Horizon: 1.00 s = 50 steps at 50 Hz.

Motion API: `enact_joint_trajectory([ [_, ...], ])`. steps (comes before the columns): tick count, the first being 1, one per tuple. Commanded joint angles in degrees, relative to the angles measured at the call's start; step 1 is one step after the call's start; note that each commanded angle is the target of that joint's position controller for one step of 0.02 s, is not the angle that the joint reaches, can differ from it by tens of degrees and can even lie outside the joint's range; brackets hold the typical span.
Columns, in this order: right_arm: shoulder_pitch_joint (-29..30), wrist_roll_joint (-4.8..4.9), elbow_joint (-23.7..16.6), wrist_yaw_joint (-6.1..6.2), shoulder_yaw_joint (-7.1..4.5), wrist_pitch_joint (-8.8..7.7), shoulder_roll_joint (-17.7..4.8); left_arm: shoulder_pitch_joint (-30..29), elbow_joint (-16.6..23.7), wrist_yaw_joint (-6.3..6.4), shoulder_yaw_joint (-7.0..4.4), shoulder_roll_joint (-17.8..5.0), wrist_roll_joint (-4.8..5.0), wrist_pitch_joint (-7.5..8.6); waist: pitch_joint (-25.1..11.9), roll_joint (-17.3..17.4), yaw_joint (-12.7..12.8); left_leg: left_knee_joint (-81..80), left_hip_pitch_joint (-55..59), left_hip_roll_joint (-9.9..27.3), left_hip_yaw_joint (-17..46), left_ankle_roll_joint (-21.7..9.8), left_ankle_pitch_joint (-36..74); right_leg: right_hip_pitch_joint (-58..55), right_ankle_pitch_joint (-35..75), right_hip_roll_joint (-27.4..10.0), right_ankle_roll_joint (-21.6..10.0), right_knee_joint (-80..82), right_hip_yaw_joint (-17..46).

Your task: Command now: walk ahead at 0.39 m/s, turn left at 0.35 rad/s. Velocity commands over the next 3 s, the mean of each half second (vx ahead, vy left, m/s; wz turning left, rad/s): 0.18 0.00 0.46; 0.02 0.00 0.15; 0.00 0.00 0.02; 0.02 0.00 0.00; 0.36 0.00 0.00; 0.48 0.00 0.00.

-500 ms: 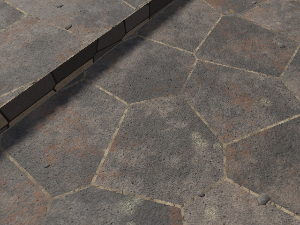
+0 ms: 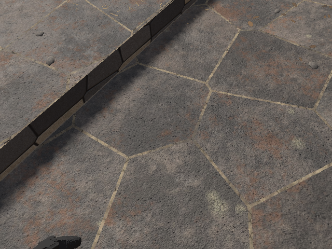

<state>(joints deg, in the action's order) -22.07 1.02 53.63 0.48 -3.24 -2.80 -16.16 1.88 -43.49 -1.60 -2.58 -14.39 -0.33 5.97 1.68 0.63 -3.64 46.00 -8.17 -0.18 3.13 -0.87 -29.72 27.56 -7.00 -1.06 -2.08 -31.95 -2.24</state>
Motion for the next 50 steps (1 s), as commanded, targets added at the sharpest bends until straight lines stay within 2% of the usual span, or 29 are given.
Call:
enact_joint_trajectory([
  [1,1.2,1.43,-5.7,0.31,-1.71,-1.91,-8.4,15.3,-0.4,1.0,-2.76,-9.2,-0.35,-0.22,-13.0,-9.7,8.6,27.6,-33.1,1.5,4.3,-0.1,-0.9,-39.0,13.1,-21.4,-10.5,11.2,26.4],
  [2,2.6,0.97,-5.7,0.73,-1.82,-1.42,-7.6,11.6,-0.1,0.96,-2.27,-7.8,-0.48,-0.18,-10.1,-5.6,6.6,26.1,-30.6,3.8,3.0,0.7,2.2,-32.0,23.3,-19.1,-9.6,11.5,19.3],
  [3,2.9,0.37,-5.6,0.98,-2.25,-0.57,-7.0,8.8,-0.3,0.85,-1.99,-6.3,-0.42,-0.25,-7.4,-5.0,4.8,23.6,-28.2,5.2,2.5,1.3,4.2,-26.0,27.9,-17.2,-9.1,12.5,13.7],
  [5,1.0,0.63,-5.9,0.99,-2.38,1.65,-4.4,6.0,-0.7,0.93,-1.97,-5.7,-1.12,0.01,-6.0,-7.2,2.1,21.7,-22.4,6.1,1.2,2.0,7.0,-18.1,30.2,-15.5,-9.1,15.4,7.4],
  [7,2.3,0.34,-7.7,1.12,-2.34,3.12,-3.1,4.5,-1.2,1.51,-2.51,-7.4,-1.23,0.06,-4.2,-6.9,1.1,18.1,-23.1,6.2,0.4,2.7,10.3,-15.3,30.9,-15.8,-10.3,17.9,3.4],
  [10,5.6,-0.19,-10.1,0.54,-2.13,3.58,-2.5,3.6,-1.9,2.88,-3.03,-8.8,-0.78,-0.89,-4.4,-6.3,1.5,8.3,-22.5,6.6,-1.1,2.9,18.7,-16.1,28.7,-15.1,-10.1,18.9,-2.1],
  [13,9.8,-0.34,-12.3,-0.72,-2.11,3.6,-2.7,3.4,-2.3,3.64,-3.27,-9.9,-0.25,-2.21,-4.8,-5.7,3.1,0.2,-19.8,5.9,-3.2,2.3,24.2,-18.1,26.2,-14.9,-9.5,18.4,-5.5],
  [16,13.0,-0.48,-14.7,-1.84,-2.59,4.22,-3.9,4.5,-3.1,3.57,-3.71,-11.2,0.72,-3.58,-4.2,-5.5,4.1,-4.5,-19.7,5.1,-4.6,1.0,21.4,-22.1,23.7,-16.5,-8.7,15.4,-5.9],
  [19,13.0,-0.38,-16.4,-2.54,-3.29,4.83,-4.9,3.7,-3.1,3.49,-4.18,-12.2,1.97,-4.71,-3.7,-6.1,3.1,-10.2,-17.8,3.6,-6.2,-1.3,17.2,-24.5,23.2,-17.8,-6.4,9.1,-5.6],
  [20,10.8,-0.45,-16.1,-2.46,-3.72,4.73,-5.4,3.2,-3.2,3.58,-4.15,-11.8,2.35,-5.0,-4.5,-5.3,1.5,-15.2,-13.4,1.9,-7.5,-2.6,20.6,-23.9,24.3,-16.3,-4.5,4.1,-7.1],
  [21,7.1,-0.93,-15.3,-1.67,-4.88,4.41,-8.3,6.8,-4.4,3.35,-3.87,-10.4,1.85,-5.11,-7.0,-0.8,0.5,-20.6,-4.8,0.8,-5.3,-4.8,32.4,-20.9,21.7,-12.5,-1.3,-5.0,-8.9],
  [22,3.7,-1.58,-15.7,-0.2,-6.69,4.17,-15.6,7.6,-2.9,2.93,-2.98,-8.0,-0.58,-4.79,-10.7,12.8,0.9,-20.0,8.1,12.9,11.0,-10.1,62.3,-7.3,0.2,-6.6,3.5,-22.0,-11.4],
  [23,5.0,-2.72,-17.1,-0.21,-6.0,3.77,-16.5,7.5,-1.2,2.6,-1.98,-6.1,-1.46,-4.72,-17.1,17.6,2.2,-21.6,14.7,23.7,27.9,-22.3,65.0,5.6,-34.7,1.6,6.1,-35.9,-3.9],
  [24,5.6,-2.27,-17.4,-0.94,-4.58,3.05,-11.9,4.5,-2.2,2.2,-2.85,-9.0,0.08,-5.1,-18.3,7.5,-0.2,-23.3,12.0,21.9,23.4,-21.2,58.5,6.9,-33.3,-0.6,5.4,-40.5,3.7],
  [25,8.5,-1.91,-17.3,-0.95,-4.01,2.42,-10.4,2.9,-1.9,2.3,-2.88,-8.8,1.53,-5.5,-14.1,5.7,1.0,-23.9,8.1,19.3,17.4,-18.1,52.0,8.6,-28.9,-1.9,4.4,-40.0,3.8],
  [26,11.3,-1.22,-17.2,-0.73,-3.62,2.26,-8.9,3.1,-3.0,2.88,-2.87,-8.1,1.26,-5.92,-11.3,2.7,2.2,-24.8,4.5,16.1,14.0,-14.9,44.0,8.6,-25.1,-3.1,4.3,-37.0,4.2],
  [27,13.7,-0.86,-17.2,-0.37,-3.17,2.41,-7.8,3.2,-3.4,3.52,-3.23,-8.9,0.55,-6.43,-9.4,3.5,3.3,-26.2,0.4,14.5,11.9,-13.2,39.1,6.6,-21.5,-3.8,4.6,-34.0,4.4],
  [28,15.0,-1.4,-17.3,-0.07,-2.91,2.49,-7.7,4.3,-4.0,3.7,-3.33,-8.8,0.35,-6.86,-9.0,5.3,4.5,-27.2,-3.7,13.1,10.0,-12.8,38.1,2.7,-18.7,-3.2,5.0,-34.0,3.7],
  [30,15.9,-2.11,-17.0,0.3,-2.56,2.24,-6.9,6.2,-4.9,3.99,-3.22,-8.0,0.58,-7.09,-9.2,6.2,5.4,-28.1,-5.3,12.0,8.1,-12.9,37.3,-0.2,-16.3,-2.6,5.6,-29.7,3.6],
  [32,15.8,-2.01,-16.1,0.66,-2.44,2.02,-6.6,5.4,-5.1,4.26,-2.62,-6.6,0.51,-7.04,-8.9,6.3,4.8,-28.3,-5.0,11.6,7.5,-12.8,34.6,-2.0,-15.2,-2.9,6.0,-22.2,3.9],
  [37,15.6,-2.12,-13.9,0.82,-1.93,2.53,-6.4,4.6,-5.8,3.68,-2.14,-7.0,0.73,-6.81,-7.4,7.6,3.1,-28.8,-6.2,11.8,9.5,-12.1,22.1,-9.0,-13.3,-2.1,5.5,-8.7,2.8],
  [39,16.7,-1.44,-13.1,0.73,-1.27,2.82,-5.2,7.1,-7.3,3.04,-1.88,-6.1,0.39,-6.39,-6.3,6.6,5.1,-27.1,-8.1,10.3,8.9,-9.8,17.9,-14.9,-6.5,-1.1,4.0,2.4,1.1],
  [40,14.9,-1.17,-12.0,0.64,-0.85,2.79,-4.1,8.2,-7.9,2.65,-1.7,-6.2,-0.36,-6.18,-5.8,5.0,5.5,-26.3,-9.5,8.7,8.2,-7.2,15.5,-18.5,-1.1,-1.5,2.8,8.3,1.7],
  [41,13.2,-1.75,-11.3,0.52,-0.36,2.53,-2.7,9.0,-8.0,2.54,-1.85,-8.5,-1.3,-5.95,-5.7,0.9,4.4,-22.7,-11.4,5.9,6.0,-4.1,13.7,-21.1,3.9,-6.5,0.9,10.1,7.5],
  [42,10.4,-2.3,-11.3,0.13,-0.45,2.19,-1.9,6.5,-8.1,2.69,-2.38,-11.9,-0.81,-5.9,-4.8,-7.7,-0.2,-20.6,-10.9,0.8,0.8,-1.6,12.0,-17.4,2.7,-10.3,-2.2,9.5,10.5],
  [43,13.4,-2.76,-11.3,0.19,-0.36,2.26,-2.0,4.7,-8.4,2.28,-1.79,-8.5,-0.52,-5.62,-4.0,-10.4,0.9,-20.3,-4.3,0.1,-0.8,-0.1,14.8,-9.4,-9.5,-9.9,-3.3,12.2,11.3],
  [44,16.0,-2.48,-11.4,0.32,-0.77,2.48,-3.6,3.4,-8.1,2.08,-1.19,-6.7,-0.83,-5.1,-2.6,-9.3,1.8,-19.7,-1.5,0.6,-0.3,-0.1,17.6,-6.8,-14.5,-7.9,-1.5,13.4,9.9],
  [46,16.4,-1.99,-10.6,0.89,-1.11,3.22,-4.1,3.6,-8.9,2.08,-1.02,-7.3,-0.81,-4.07,-1.8,-8.0,2.4,-19.5,-0.3,1.4,0.6,-1.3,20.8,-6.7,-12.8,-5.7,1.1,13.0,7.5],
  [50,15.4,-1.73,-8.3,0.82,-1.1,3.03,-3.1,7.1,-11.2,2.84,-0.63,-6.8,-0.08,-3.71,-2.1,-3.4,3.7,-20.5,-1.6,2.0,1.1,-1.6,24.8,-11.2,-7.0,-4.1,1.4,10.4,5.6],
])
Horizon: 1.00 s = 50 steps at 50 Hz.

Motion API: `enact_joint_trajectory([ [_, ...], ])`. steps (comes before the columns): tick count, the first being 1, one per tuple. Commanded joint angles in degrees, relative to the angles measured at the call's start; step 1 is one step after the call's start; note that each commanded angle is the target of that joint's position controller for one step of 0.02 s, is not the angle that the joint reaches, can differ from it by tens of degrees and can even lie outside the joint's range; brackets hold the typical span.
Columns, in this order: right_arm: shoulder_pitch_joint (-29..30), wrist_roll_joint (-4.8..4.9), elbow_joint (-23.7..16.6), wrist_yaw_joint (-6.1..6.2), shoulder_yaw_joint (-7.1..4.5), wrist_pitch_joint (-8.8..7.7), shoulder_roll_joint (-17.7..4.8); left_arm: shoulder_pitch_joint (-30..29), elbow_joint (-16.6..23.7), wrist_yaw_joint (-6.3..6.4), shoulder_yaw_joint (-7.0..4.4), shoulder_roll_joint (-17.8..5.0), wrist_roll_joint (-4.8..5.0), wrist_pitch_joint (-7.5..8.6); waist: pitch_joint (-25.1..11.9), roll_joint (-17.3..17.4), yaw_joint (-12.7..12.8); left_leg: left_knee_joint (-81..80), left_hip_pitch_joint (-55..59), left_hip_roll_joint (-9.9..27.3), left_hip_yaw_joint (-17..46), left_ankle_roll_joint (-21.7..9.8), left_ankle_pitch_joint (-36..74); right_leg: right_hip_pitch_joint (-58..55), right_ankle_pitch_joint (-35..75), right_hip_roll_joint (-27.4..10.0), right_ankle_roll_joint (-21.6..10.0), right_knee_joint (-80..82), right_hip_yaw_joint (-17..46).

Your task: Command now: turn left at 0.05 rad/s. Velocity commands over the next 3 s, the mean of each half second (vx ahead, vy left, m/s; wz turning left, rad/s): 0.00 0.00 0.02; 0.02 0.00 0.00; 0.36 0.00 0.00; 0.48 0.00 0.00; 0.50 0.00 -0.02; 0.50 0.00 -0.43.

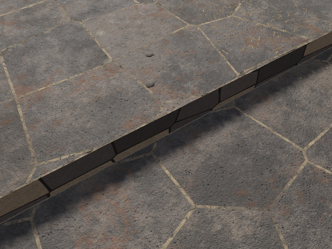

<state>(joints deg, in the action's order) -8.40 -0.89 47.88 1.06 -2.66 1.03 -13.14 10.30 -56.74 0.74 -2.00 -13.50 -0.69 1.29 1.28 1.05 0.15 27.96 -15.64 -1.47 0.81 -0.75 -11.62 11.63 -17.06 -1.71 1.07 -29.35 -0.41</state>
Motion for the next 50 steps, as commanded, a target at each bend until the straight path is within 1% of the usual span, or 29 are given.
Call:
enact_joint_trajectory([
  [1,1.7,0.25,-1.9,0.2,-1.69,-0.93,-5.9,-1.0,1.7,0.64,-1.12,-7.6,0.28,0.81,-1.8,-3.1,0.1,-2.5,5.7,3.3,3.4,-1.5,7.5,4.0,4.0,-3.3,-1.9,7.5,3.6],
  [5,1.3,0.46,0.5,0.33,-1.81,-1.08,-6.0,-0.9,0.8,0.81,-0.84,-7.2,0.31,0.31,-2.1,-1.1,0.6,-2.5,6.1,3.3,3.2,-1.0,9.9,2.3,6.6,-2.6,-2.3,6.8,3.0],
  [8,1.0,0.55,2.3,0.55,-1.82,-1.04,-6.2,-1.0,0.2,0.71,-0.68,-7.0,0.36,0.09,-2.1,-0.5,0.6,-2.5,6.7,3.5,3.2,-0.9,11.2,1.6,8.1,-2.2,-2.4,6.7,2.5],
  [15,0.8,0.7,5.9,1.01,-1.66,-0.91,-6.9,-1.1,-1.3,0.58,-0.4,-6.6,0.38,-0.28,-1.8,-0.8,0.4,-2.6,7.4,3.6,3.0,-0.7,11.8,0.8,9.6,-1.4,-2.4,7.0,1.9],
  [22,1.0,0.78,9.0,1.25,-1.36,-0.8,-6.9,-0.3,-2.6,0.7,-0.12,-6.4,0.34,-0.43,-1.2,-1.3,0.2,-3.0,7.4,3.5,2.6,-0.5,10.7,0.9,9.0,-0.9,-2.3,7.6,1.6],
  [33,0.6,0.82,12.5,1.38,-0.81,-0.68,-6.3,2.3,-3.9,1.0,0.36,-5.9,0.32,-0.38,-0.2,-1.1,0.0,-3.6,6.8,3.3,2.1,-0.2,8.5,1.5,7.1,-0.5,-2.3,8.3,1.3],
  [45,-0.9,0.88,14.9,1.54,-0.21,-0.66,-5.7,5.7,-4.5,1.14,0.81,-4.8,0.35,-0.27,0.6,-1.0,-0.1,-3.9,5.9,3.1,1.8,0.0,7.1,2.1,6.0,-0.2,-2.5,8.6,1.2],
  [46,-1.9,0.88,15.5,1.56,-0.04,-0.6,-5.1,6.9,-5.1,1.22,0.84,-4.6,0.42,-0.35,-0.7,-1.4,-0.1,-3.6,6.3,2.3,0.8,0.0,1.5,1.6,0.0,0.2,-2.8,9.2,1.0],
  [47,-2.2,1.16,15.7,1.62,-0.14,-0.54,-5.2,7.5,-5.2,1.4,0.44,-5.6,0.82,-0.54,0.3,-2.5,0.1,-1.6,4.5,0.6,-0.9,-0.2,-7.4,2.4,-9.3,0.2,-3.8,9.9,1.7],
  [48,-2.0,1.38,15.4,1.64,-0.3,-0.68,-5.4,7.3,-4.6,1.6,-0.14,-7.2,1.2,-0.67,2.2,-4.3,0.3,1.1,0.9,-0.8,-2.4,-0.6,-16.0,3.5,-19.3,-1.2,-5.6,11.3,4.4],
  [49,-0.7,1.33,14.7,1.52,-0.31,-1.18,-5.4,8.2,-4.2,1.71,-0.57,-8.4,1.48,-0.55,4.6,-6.1,1.1,4.5,-3.8,-1.2,-3.1,-0.9,-19.5,4.0,-27.2,-4.4,-7.8,14.1,9.0],
  [50,1.0,1.41,13.6,1.16,-0.12,-2.08,-4.5,10.1,-4.3,1.7,-1.24,-10.1,1.78,-0.14,6.1,-9.4,2.0,10.2,-8.0,-1.1,-4.4,-0.9,-16.9,2.9,-32.2,-9.8,-10.6,18.0,16.4],
])
Over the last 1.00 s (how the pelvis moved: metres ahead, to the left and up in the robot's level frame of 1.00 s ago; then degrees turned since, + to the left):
0.18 0.01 0.01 19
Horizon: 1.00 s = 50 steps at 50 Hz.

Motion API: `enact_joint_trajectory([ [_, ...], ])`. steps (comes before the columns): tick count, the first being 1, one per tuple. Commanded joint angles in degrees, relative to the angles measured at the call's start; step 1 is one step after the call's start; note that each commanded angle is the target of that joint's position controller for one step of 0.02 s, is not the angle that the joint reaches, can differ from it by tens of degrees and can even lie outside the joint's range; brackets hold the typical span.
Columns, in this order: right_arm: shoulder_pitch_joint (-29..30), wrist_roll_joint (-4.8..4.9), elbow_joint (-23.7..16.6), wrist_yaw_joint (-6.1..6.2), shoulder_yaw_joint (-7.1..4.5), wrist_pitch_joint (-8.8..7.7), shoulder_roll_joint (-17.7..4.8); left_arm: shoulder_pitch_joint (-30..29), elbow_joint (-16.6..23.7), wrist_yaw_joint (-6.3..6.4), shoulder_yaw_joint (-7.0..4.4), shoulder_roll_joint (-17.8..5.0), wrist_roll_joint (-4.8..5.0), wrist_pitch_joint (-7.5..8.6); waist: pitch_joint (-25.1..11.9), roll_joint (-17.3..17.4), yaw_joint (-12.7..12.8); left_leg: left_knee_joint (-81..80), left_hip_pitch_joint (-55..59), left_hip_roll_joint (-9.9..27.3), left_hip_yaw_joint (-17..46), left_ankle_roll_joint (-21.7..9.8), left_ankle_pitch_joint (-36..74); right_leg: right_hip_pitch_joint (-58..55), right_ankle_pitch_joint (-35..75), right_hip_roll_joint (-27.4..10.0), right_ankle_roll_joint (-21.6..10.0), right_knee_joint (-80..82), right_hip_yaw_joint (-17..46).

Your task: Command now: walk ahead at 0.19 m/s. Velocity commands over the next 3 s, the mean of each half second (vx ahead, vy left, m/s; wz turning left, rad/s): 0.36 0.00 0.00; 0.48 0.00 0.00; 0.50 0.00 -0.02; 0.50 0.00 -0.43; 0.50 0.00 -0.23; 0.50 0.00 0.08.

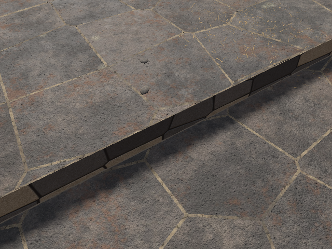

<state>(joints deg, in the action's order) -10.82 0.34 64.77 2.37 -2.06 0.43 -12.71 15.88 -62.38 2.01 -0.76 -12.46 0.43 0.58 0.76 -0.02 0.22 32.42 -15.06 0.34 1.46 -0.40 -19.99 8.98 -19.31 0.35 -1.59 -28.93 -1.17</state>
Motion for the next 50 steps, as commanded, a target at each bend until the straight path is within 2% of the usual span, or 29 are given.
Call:
enact_joint_trajectory([
  [1,4.4,0.36,-4.2,-0.65,-0.47,-2.43,-3.9,5.1,1.4,0.42,-3.21,-12.7,0.92,1.13,8.4,-10.3,2.2,11.4,-10.9,-0.7,-4.1,-1.8,-5.0,6.2,-30.7,-17.4,-11.1,20.4,24.2],
  [2,4.7,0.73,-4.6,-1.17,-0.57,-3.25,-4.0,4.7,1.8,0.37,-3.28,-12.1,0.73,1.74,9.6,-9.6,1.8,14.9,-14.0,1.4,-2.5,-2.5,-5.2,5.6,-28.3,-20.0,-12.7,21.4,27.2],
  [4,4.4,1.46,-5.2,-2.01,-0.69,-4.53,-4.3,3.0,3.0,-0.06,-3.19,-10.6,0.84,2.66,9.8,-8.2,0.7,13.2,-16.4,3.6,-1.2,-4.0,-8.9,2.4,-20.6,-19.7,-11.6,20.0,24.8],
  [6,0.2,1.69,-3.7,-2.37,-1.05,-5.43,-4.0,-0.4,4.3,-0.46,-3.33,-10.6,1.74,2.61,7.5,-6.6,-2.4,-0.8,-3.6,1.6,-4.9,-4.5,-2.2,6.4,-13.6,-14.3,-7.9,16.2,15.4],
  [7,-4.9,1.44,-1.2,-2.36,-1.63,-5.43,-4.3,-0.5,4.7,-0.68,-3.33,-10.6,1.76,2.42,5.4,-5.7,-4.0,-4.4,6.5,-1.4,-7.3,-3.5,4.6,10.7,-10.1,-11.1,-6.9,12.5,11.7],
  [8,-10.3,1.08,0.7,-2.34,-2.26,-5.2,-5.1,-1.1,5.3,-0.82,-3.06,-10.0,1.54,2.59,3.4,-3.5,-5.9,-5.5,14.2,-1.4,-5.4,-3.2,5.9,14.7,-3.9,-8.4,-5.6,6.0,8.1],
  [9,-18.0,0.82,1.8,-2.01,-3.34,-5.26,-9.0,-2.7,6.5,-1.21,-1.97,-6.3,0.72,3.03,0.4,8.2,-8.5,-12.7,21.9,9.1,10.7,-6.5,0.2,21.8,0.1,-2.7,-2.0,-13.7,0.7],
  [10,-23.7,0.62,2.1,-2.63,-4.01,-5.83,-14.3,-2.8,9.1,-0.94,-1.49,-3.6,0.89,4.16,-2.4,19.9,-8.7,-22.4,27.7,21.0,36.4,-14.9,-7.5,34.0,-12.2,3.5,-0.3,-30.1,-0.2],
  [11,-19.5,0.04,1.4,-2.8,-2.61,-6.88,-10.8,-3.8,9.4,-1.07,-2.01,-5.8,2.23,4.99,0.8,11.7,-6.2,-22.7,24.4,23.4,39.4,-16.7,-11.8,38.9,-12.4,-0.2,-1.4,-40.4,5.9],
  [12,-14.8,0.18,-0.4,-2.9,-1.75,-7.57,-7.9,-4.3,9.5,-1.65,-2.09,-6.4,2.94,5.67,4.1,7.4,-4.3,-22.4,22.3,21.3,32.8,-14.8,-10.9,42.2,-6.2,-3.0,-2.9,-43.2,7.2],
  [14,-9.7,0.0,-2.6,-3.58,-0.79,-7.68,-6.4,-4.8,9.1,-1.95,-2.89,-7.6,1.67,6.26,5.4,3.6,-2.1,-23.3,18.6,16.7,20.6,-10.9,0.8,40.8,3.9,-6.7,-3.4,-39.0,5.5],
  [16,-11.4,-0.42,-2.6,-3.34,0.04,-6.9,-4.4,-5.0,9.0,-2.61,-3.31,-7.2,1.06,5.74,4.3,5.0,-1.7,-23.8,16.4,12.8,11.7,-9.0,13.9,36.1,8.2,-7.7,-2.3,-34.0,3.4],
  [19,-14.2,-0.63,-2.5,-2.09,-0.04,-6.21,-6.5,-10.3,11.3,-2.9,-2.72,-4.7,0.7,4.81,4.9,3.8,-2.4,-25.1,15.0,11.7,6.6,-10.0,23.5,36.2,12.4,-7.3,0.3,-26.1,0.9],
  [22,-15.0,-0.6,-3.4,-1.24,-0.19,-5.81,-7.8,-18.7,14.7,-3.22,-1.75,-3.3,0.87,4.86,6.6,3.9,-4.1,-27.3,11.2,10.2,3.1,-9.6,22.9,31.7,19.2,-5.2,1.1,-12.6,-1.3],
  [25,-18.0,0.0,-2.8,-1.04,-0.54,-5.65,-8.3,-23.4,16.6,-4.0,-1.47,-3.8,1.26,4.95,8.0,4.5,-4.9,-28.3,13.0,11.6,1.8,-9.8,22.5,29.1,22.0,-3.8,0.2,-5.9,-2.2],
  [28,-17.9,0.51,-2.8,-0.94,-1.14,-5.22,-8.6,-24.7,18.1,-5.0,-1.75,-5.2,1.37,5.42,7.6,4.8,-3.1,-24.9,19.5,14.0,0.8,-8.7,29.6,28.0,20.1,-3.2,-2.2,-1.7,-1.3],
  [30,-16.3,0.11,-3.6,-0.9,-1.81,-4.6,-10.2,-19.3,17.2,-5.11,-3.02,-7.8,1.23,5.59,2.3,6.9,0.8,-17.1,22.8,14.6,-0.1,-7.4,49.1,19.4,16.5,-0.3,-4.2,-2.1,-2.8],
  [31,-15.2,-0.23,-4.0,-0.91,-1.94,-4.01,-10.4,-11.4,15.0,-4.84,-4.23,-9.8,1.32,5.48,-2.8,7.8,5.0,-7.8,22.1,13.4,-1.6,-6.4,58.2,9.6,15.5,1.7,-5.6,-2.4,-4.0],
  [32,-14.4,-0.59,-4.8,-0.99,-1.65,-3.68,-10.0,-1.3,12.1,-4.3,-5.56,-12.3,1.45,5.16,-8.5,7.4,9.6,4.9,14.7,11.1,-2.8,-4.6,56.0,-5.4,16.0,0.3,-7.4,-2.9,-2.2],
  [33,-19.3,-1.14,-6.2,-1.67,-0.1,-4.2,-4.5,7.7,10.2,-3.77,-6.84,-17.3,-0.06,4.94,-18.2,-3.2,8.6,26.9,-6.8,4.5,-4.2,-2.0,33.6,-29.1,9.2,-14.1,-14.3,-3.1,18.8],
  [34,-21.8,-0.16,-5.2,-2.33,1.29,-5.92,0.0,9.7,9.2,-3.87,-6.19,-15.9,-0.02,4.6,-26.5,-14.1,6.9,44.0,-18.6,-4.4,1.8,-0.3,-9.7,-36.6,-1.9,-23.8,-20.3,9.9,45.3],
  [35,-16.0,1.47,-6.9,-2.67,-0.26,-7.55,-5.6,4.8,9.6,-3.98,-4.95,-12.4,0.45,4.95,-18.4,-10.5,7.0,49.7,-24.9,-0.8,6.9,-2.1,-9.3,-30.1,-5.1,-21.2,-17.0,13.3,42.6],
  [36,-10.2,2.68,-9.0,-2.59,-0.8,-8.41,-8.0,-0.8,10.9,-3.81,-4.23,-10.0,0.33,5.28,-10.2,-7.1,5.4,49.3,-26.5,2.3,4.7,-3.2,-4.9,-20.1,-1.0,-19.6,-14.8,14.3,32.7],
  [37,-7.7,2.26,-9.5,-2.07,-0.99,-8.53,-7.9,-5.3,11.4,-4.13,-3.6,-8.3,-0.19,5.89,-5.3,-1.3,3.0,45.3,-23.9,5.2,3.5,-3.3,0.1,-9.7,6.5,-17.6,-13.7,16.2,25.3],
  [39,-9.5,0.81,-9.1,-1.36,-1.63,-6.91,-6.3,-8.5,11.0,-4.65,-2.77,-5.6,-1.07,6.58,-3.1,-2.4,-1.1,39.5,-16.6,8.4,3.8,-3.4,3.9,0.9,11.8,-13.9,-12.1,19.1,17.0],
  [41,-10.2,0.74,-9.2,-1.14,-1.54,-5.56,-4.3,-7.2,9.8,-4.58,-2.76,-6.0,-0.68,6.63,-1.1,-3.4,-2.3,35.4,-15.7,9.3,3.1,-2.9,4.0,5.2,12.9,-12.8,-12.8,21.8,13.3],
  [42,-8.5,0.58,-10.1,-1.04,-1.66,-5.19,-4.6,-6.1,9.3,-4.21,-2.93,-7.1,-0.63,6.69,0.2,-3.3,-2.4,32.9,-17.2,9.7,2.7,-2.3,5.6,6.2,13.6,-12.7,-13.1,22.9,12.0],
  [45,-1.0,-0.34,-12.8,-1.06,-2.06,-5.1,-5.9,-2.5,8.3,-2.74,-3.45,-9.4,-0.63,6.32,2.2,-2.0,-1.0,22.6,-23.8,10.1,2.1,-0.2,14.8,4.1,15.3,-12.3,-13.0,24.4,9.6],
  [50,9.8,0.27,-15.5,-2.08,-1.17,-6.18,-4.5,2.8,7.3,-1.85,-3.72,-10.7,0.31,5.62,3.0,-2.0,2.7,4.2,-19.9,6.3,-1.7,0.5,26.8,0.9,17.9,-9.8,-10.1,23.9,3.9],
])
Over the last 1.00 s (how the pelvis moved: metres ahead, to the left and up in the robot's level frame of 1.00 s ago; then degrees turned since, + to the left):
0.02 -0.02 0.00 0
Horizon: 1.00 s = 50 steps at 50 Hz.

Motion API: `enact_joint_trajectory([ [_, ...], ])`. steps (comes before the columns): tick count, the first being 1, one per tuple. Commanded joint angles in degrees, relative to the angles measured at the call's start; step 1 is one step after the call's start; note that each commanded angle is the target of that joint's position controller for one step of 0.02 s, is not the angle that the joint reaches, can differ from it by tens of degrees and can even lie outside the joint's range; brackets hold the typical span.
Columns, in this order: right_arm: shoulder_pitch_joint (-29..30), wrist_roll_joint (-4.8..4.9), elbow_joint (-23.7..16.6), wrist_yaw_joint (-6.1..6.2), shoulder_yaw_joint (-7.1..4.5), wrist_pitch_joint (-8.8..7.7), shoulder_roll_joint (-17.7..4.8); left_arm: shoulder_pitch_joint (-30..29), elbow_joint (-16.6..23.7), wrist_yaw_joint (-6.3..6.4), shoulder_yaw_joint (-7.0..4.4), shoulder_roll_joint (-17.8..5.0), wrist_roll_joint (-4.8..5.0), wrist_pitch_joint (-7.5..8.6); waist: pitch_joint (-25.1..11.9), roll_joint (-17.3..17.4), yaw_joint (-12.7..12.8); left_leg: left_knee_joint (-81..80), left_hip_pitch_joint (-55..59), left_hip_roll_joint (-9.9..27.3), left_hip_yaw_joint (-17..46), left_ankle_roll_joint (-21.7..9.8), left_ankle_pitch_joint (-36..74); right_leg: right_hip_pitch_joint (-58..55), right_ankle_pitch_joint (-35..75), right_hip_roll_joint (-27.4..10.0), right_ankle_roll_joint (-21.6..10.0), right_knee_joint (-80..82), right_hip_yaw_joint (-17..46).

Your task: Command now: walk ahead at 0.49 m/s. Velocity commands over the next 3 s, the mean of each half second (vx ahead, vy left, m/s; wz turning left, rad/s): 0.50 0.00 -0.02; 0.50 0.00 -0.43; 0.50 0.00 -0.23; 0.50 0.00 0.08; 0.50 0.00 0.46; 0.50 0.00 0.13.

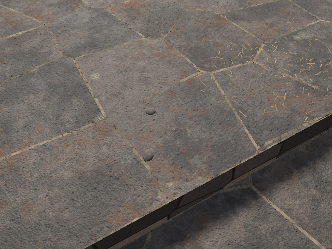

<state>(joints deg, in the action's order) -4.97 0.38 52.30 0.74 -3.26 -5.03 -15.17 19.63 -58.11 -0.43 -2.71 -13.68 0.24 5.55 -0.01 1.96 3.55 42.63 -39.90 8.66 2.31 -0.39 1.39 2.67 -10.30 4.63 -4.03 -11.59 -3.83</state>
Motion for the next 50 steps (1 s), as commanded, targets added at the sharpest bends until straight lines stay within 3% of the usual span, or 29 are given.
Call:
enact_joint_trajectory([
  [1,5.6,0.42,-3.5,-0.73,0.2,-0.78,-2.0,0.4,2.5,0.58,-1.83,-9.6,0.67,0.47,4.0,-4.1,0.0,-7.8,4.9,-2.4,-2.7,0.5,5.4,5.3,8.8,-14.6,-7.7,6.0,6.6],
  [4,9.4,0.67,-5.2,-1.65,0.45,-1.18,-2.8,2.6,1.6,0.64,-2.28,-10.3,0.8,-0.51,4.6,-4.3,0.8,-12.0,3.3,-3.4,-2.3,-0.7,1.3,-2.2,11.6,-17.4,-7.2,2.6,7.3],
  [6,8.5,0.86,-5.7,-2.19,0.05,-1.64,-4.4,2.0,1.6,0.93,-2.69,-11.0,0.86,-1.22,3.5,-5.3,-1.0,-14.0,5.5,-4.2,-2.2,-2.3,-3.0,-6.0,17.7,-19.3,-6.2,-0.8,8.0],
  [8,-0.6,0.71,-3.3,-2.14,-1.57,-2.02,-7.5,-0.3,2.4,1.12,-2.68,-11.1,0.86,-1.87,-2.5,-6.4,-6.6,-16.4,18.6,-7.6,-5.0,-4.6,-4.8,-6.7,34.8,-17.2,-4.3,-12.1,5.7],
  [9,-10.7,0.39,-0.3,-1.67,-3.04,-2.06,-10.8,-0.3,3.1,1.15,-1.91,-9.3,0.34,-1.96,-9.4,-5.2,-10.4,-15.1,33.6,-5.7,-3.1,-7.0,-3.4,-0.7,33.3,-14.2,-2.7,-24.4,3.5],
  [10,-19.7,-1.0,1.3,-1.28,-4.53,-1.73,-16.8,4.5,4.8,0.61,-0.24,-4.3,-0.53,-1.05,-19.0,5.5,-9.8,-14.4,57.1,9.2,18.5,-14.7,-5.2,19.9,13.2,-7.4,1.2,-46.1,0.5],
  [11,-21.5,-0.5,2.3,-1.54,-4.1,-1.3,-14.9,5.4,4.0,0.19,0.55,-2.0,0.32,0.36,-23.2,13.6,-9.6,-23.6,64.9,15.3,39.0,-20.2,-13.4,34.2,-21.8,-0.5,2.7,-59.1,5.7],
  [12,-17.5,0.02,1.4,-1.68,-2.59,-1.51,-10.6,0.5,4.9,-0.08,-0.84,-8.1,1.89,1.46,-16.5,9.0,-9.9,-25.1,59.9,12.8,33.6,-16.9,-17.9,40.3,-21.0,-4.3,1.1,-64.5,10.4],
  [13,-12.3,-0.08,-0.1,-1.54,-1.93,-1.57,-8.3,-3.9,6.2,-0.1,-0.97,-9.0,2.6,1.95,-10.3,6.0,-8.8,-26.1,52.0,10.8,25.0,-14.7,-15.6,41.5,-15.9,-7.5,0.1,-64.0,9.0],
  [14,-8.2,-0.41,-0.9,-1.71,-1.36,-1.7,-6.8,-6.1,6.5,0.26,-1.08,-8.5,1.98,1.82,-5.5,1.6,-7.0,-28.2,43.2,8.8,19.1,-13.6,-10.2,39.5,-11.3,-10.1,0.2,-60.4,7.6],
  [15,-5.8,-0.74,-1.2,-1.77,-0.8,-1.98,-5.2,-6.3,6.4,0.71,-1.61,-8.4,1.06,1.14,-3.1,0.9,-5.0,-30.3,36.7,6.9,15.0,-12.3,-5.8,35.6,-8.3,-12.0,0.4,-56.5,8.1],
  [17,-5.7,-0.96,-0.4,-1.96,-0.73,-2.09,-5.4,-3.8,5.9,0.87,-1.41,-5.7,0.5,-0.33,-2.3,2.0,-2.7,-33.0,31.2,5.6,10.9,-12.4,-0.8,30.8,-6.2,-12.9,1.2,-53.7,7.8],
  [19,-7.4,-0.98,0.6,-1.6,-1.09,-2.11,-7.0,-4.7,6.6,1.1,-1.25,-4.8,0.14,-1.08,-1.0,1.8,-2.0,-34.1,29.9,5.3,7.1,-13.5,6.2,32.4,-3.7,-13.0,2.7,-50.6,7.1],
  [26,-11.3,-1.08,1.7,0.19,-1.36,-1.18,-8.3,-16.5,9.8,0.3,-0.53,-2.8,0.88,-1.83,1.2,1.8,-5.7,-35.7,33.0,3.5,-4.0,-10.2,5.7,32.4,13.5,-10.2,4.1,-29.5,5.0],
  [31,-13.0,-0.35,2.2,0.3,-2.06,0.15,-8.9,-20.2,12.6,-0.87,-0.51,-3.3,1.09,-2.78,3.0,3.0,-6.3,-31.4,42.7,7.9,-6.2,-8.3,9.2,35.6,6.9,-9.7,1.6,-26.6,4.4],
  [34,-10.4,0.45,0.4,1.16,-2.84,1.21,-10.9,-17.7,13.8,-1.7,-1.54,-5.2,0.39,-2.79,0.0,4.2,-3.7,-20.8,44.1,7.8,-9.0,-6.2,30.5,28.0,-1.0,-5.8,-0.9,-24.8,-0.3],
  [35,-9.1,0.6,-0.4,1.5,-2.73,1.87,-10.6,-10.2,12.0,-1.93,-2.64,-6.2,0.37,-2.7,-4.1,3.4,0.2,-10.5,42.8,6.0,-11.1,-5.3,38.8,18.8,0.6,-2.6,-2.2,-22.0,-2.7],
  [36,-9.8,0.71,-1.0,1.71,-2.41,1.99,-9.9,-2.4,10.0,-1.75,-4.34,-9.0,0.69,-2.61,-8.3,1.2,3.4,1.7,36.7,3.1,-12.5,-3.2,33.7,6.2,6.3,-1.1,-3.8,-17.1,-0.8],
  [37,-11.8,-1.9,-2.6,1.32,-0.8,1.24,-5.8,3.1,9.1,-0.6,-6.03,-15.4,0.98,-3.26,-11.6,-11.7,2.9,21.5,18.9,-2.0,-13.7,0.5,-0.2,-9.2,18.8,-13.5,-7.8,-15.9,19.6],
  [38,-16.6,-0.86,-3.1,0.1,0.97,-0.92,-1.0,5.7,8.9,-0.8,-6.11,-18.7,0.12,-3.02,-19.9,-20.0,0.1,41.0,-1.6,-12.7,-4.7,3.3,-35.1,-25.3,15.5,-25.3,-20.7,-8.7,48.1],
  [39,-12.7,0.59,-2.5,-1.23,0.38,-2.62,-3.8,8.2,8.2,-0.78,-5.34,-14.0,-0.48,-3.19,-20.1,-10.9,3.8,49.4,-9.0,-9.5,2.6,2.1,-32.2,-25.5,4.0,-23.4,-19.7,-6.3,46.3],
  [40,-8.4,1.75,-3.6,-1.83,0.34,-3.27,-3.7,7.0,7.6,-0.72,-4.52,-10.1,-0.2,-3.37,-12.5,-8.6,4.0,53.0,-15.0,-7.5,0.2,0.7,-28.8,-20.5,-0.8,-21.0,-17.3,-6.5,38.0],
  [41,-5.6,0.97,-4.4,-1.56,0.68,-3.4,-2.5,4.0,8.1,-0.98,-3.38,-7.3,0.01,-3.5,-7.5,-2.6,2.2,54.9,-16.0,-5.3,-1.2,0.2,-26.4,-11.9,-2.2,-19.0,-14.9,-6.3,33.0],
  [42,-3.7,0.02,-5.6,-1.22,0.58,-3.03,-2.3,0.4,9.3,-1.11,-2.1,-4.6,-0.16,-3.46,-4.4,-1.6,0.2,55.7,-15.3,-3.9,-1.6,-0.1,-24.9,-3.5,-1.0,-17.1,-13.8,-5.4,30.2],
  [43,-3.2,-0.13,-7.4,-1.35,1.02,-2.36,-0.5,-0.2,9.3,-0.99,-1.04,-2.7,-0.83,-3.65,-2.4,-4.5,-1.3,66.2,-16.6,-4.5,-2.8,-0.2,-27.5,2.5,0.3,-16.2,-14.5,-4.6,30.2],
  [45,-4.2,0.87,-10.7,-1.48,2.78,-1.21,4.2,1.6,7.7,-1.02,0.32,-2.0,-1.29,-4.14,-0.2,-7.7,-3.7,87.0,-28.6,-5.5,-3.3,-0.8,-32.4,6.2,-1.7,-16.7,-14.4,-4.9,30.4],
  [46,-3.8,1.13,-12.5,-1.5,3.67,-0.87,5.3,2.5,7.0,-0.93,0.78,-2.3,-1.19,-4.16,1.8,-6.3,-4.6,90.5,-34.0,-5.3,-2.9,-1.0,-31.9,8.6,-3.6,-16.8,-13.0,-4.7,29.2],
  [48,-1.2,0.34,-16.7,-1.57,5.69,-0.74,7.7,4.5,5.4,-0.54,2.04,-1.6,-1.15,-4.56,4.2,-3.9,-5.3,94.7,-41.1,-5.4,-2.8,-1.3,-28.4,13.2,-7.1,-15.6,-10.2,-5.9,27.2],
  [50,6.5,-1.69,-23.4,-1.25,7.78,-1.59,8.2,1.7,6.0,0.63,2.63,-2.0,-0.42,-5.48,5.6,-2.5,-6.1,76.3,-36.9,-4.0,-4.7,-0.2,-22.5,22.2,-11.2,-10.1,-8.3,-2.5,23.7],
])
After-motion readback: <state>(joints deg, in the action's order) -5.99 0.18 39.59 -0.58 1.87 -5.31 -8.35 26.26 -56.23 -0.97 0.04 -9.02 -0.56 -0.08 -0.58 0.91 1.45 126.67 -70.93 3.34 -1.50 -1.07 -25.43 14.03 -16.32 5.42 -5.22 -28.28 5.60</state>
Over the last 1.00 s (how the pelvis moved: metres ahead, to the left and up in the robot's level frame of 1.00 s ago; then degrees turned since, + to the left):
0.47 -0.01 0.01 0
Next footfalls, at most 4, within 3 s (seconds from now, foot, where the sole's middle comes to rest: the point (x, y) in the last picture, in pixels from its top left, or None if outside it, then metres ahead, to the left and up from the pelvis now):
0.18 left None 0.29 0.15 -0.78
0.72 right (209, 244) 0.54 -0.10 -0.78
1.18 left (188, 157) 0.85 -0.01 -0.63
1.74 right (261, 123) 1.06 -0.35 -0.63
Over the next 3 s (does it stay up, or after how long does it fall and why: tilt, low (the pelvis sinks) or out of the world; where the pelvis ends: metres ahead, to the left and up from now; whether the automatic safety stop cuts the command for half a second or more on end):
stays up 1.66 -0.36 0.14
